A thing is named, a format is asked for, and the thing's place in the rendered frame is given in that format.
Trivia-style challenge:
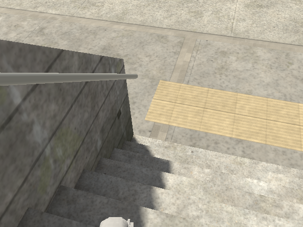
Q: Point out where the stairs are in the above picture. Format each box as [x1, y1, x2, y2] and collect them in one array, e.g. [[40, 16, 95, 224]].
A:
[[17, 134, 303, 227]]

